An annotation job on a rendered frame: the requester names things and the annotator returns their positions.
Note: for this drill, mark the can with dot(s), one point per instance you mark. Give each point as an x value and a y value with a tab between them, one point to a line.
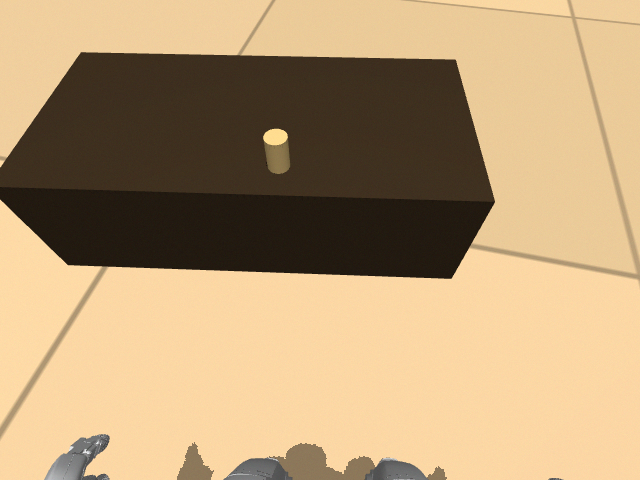
277	151

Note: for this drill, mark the left robot hand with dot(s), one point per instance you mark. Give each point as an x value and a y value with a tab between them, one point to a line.
72	466

